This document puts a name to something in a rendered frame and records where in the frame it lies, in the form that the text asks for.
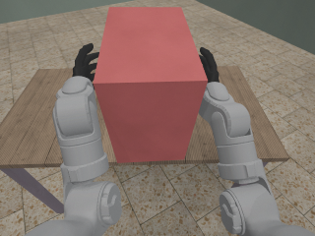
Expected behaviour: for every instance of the table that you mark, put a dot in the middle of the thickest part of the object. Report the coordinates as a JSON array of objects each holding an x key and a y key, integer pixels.
[{"x": 28, "y": 138}]

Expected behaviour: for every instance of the robot right upper arm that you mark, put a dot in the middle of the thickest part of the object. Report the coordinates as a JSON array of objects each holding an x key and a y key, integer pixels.
[{"x": 250, "y": 210}]

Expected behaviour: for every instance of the left robot forearm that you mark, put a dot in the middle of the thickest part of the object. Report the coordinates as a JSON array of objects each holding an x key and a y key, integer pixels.
[{"x": 78, "y": 134}]

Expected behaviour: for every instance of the robot left upper arm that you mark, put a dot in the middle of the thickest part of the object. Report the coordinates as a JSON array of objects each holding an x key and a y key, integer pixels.
[{"x": 89, "y": 210}]

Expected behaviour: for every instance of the right robot hand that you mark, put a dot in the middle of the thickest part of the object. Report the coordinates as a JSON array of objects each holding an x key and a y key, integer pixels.
[{"x": 209, "y": 64}]

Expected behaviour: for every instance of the carton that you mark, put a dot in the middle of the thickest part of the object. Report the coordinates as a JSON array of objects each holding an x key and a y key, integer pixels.
[{"x": 149, "y": 82}]

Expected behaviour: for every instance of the right robot forearm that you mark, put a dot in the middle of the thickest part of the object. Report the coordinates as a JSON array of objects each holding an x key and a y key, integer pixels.
[{"x": 231, "y": 125}]

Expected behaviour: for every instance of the left robot hand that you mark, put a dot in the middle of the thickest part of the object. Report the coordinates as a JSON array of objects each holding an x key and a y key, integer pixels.
[{"x": 82, "y": 66}]

